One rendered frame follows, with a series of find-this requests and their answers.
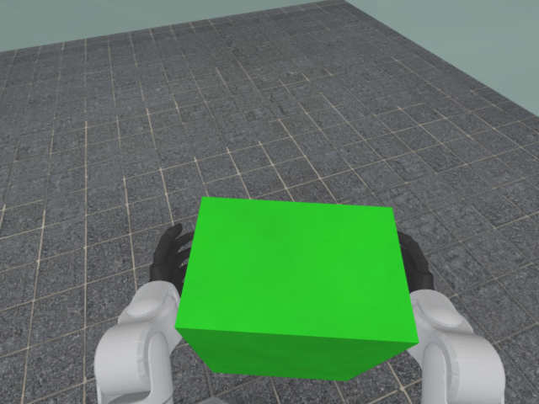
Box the carton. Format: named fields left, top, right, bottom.
left=174, top=197, right=419, bottom=381

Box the right robot forearm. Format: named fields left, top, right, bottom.
left=407, top=290, right=505, bottom=404

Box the right robot hand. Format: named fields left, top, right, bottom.
left=397, top=231, right=435, bottom=294

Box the left robot forearm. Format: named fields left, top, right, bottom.
left=93, top=280, right=182, bottom=404

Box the left robot hand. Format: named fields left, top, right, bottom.
left=149, top=223, right=195, bottom=298

